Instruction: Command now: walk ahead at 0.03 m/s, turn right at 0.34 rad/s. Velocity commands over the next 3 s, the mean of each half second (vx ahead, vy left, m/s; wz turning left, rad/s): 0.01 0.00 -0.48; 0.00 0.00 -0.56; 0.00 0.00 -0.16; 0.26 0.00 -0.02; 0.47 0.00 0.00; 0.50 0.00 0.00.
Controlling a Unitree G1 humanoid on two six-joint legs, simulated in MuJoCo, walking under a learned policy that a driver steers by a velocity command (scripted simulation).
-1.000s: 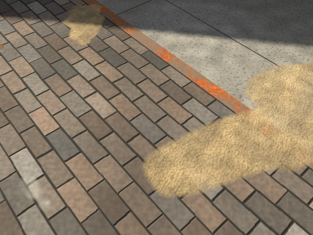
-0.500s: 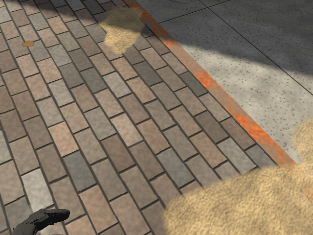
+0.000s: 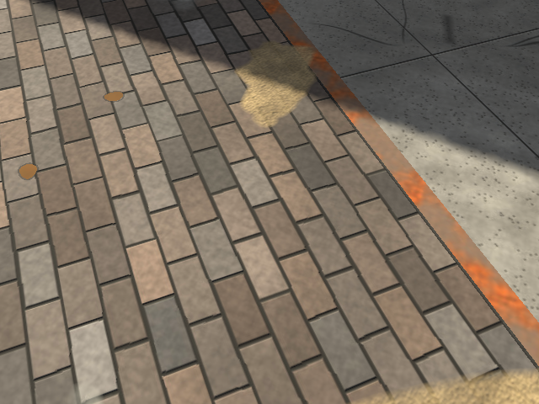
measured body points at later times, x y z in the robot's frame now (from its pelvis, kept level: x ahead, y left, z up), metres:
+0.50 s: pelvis +0.02 -0.04 +0.01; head +0.05 -0.08 +0.46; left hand +0.24 +0.20 -0.07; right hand +0.10 -0.36 -0.09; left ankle +0.08 +0.12 -0.67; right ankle +0.02 -0.12 -0.73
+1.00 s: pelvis +0.02 -0.02 +0.01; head +0.06 -0.03 +0.46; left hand +0.31 +0.14 -0.09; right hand -0.01 -0.33 -0.09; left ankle +0.10 +0.09 -0.73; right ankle -0.06 -0.13 -0.69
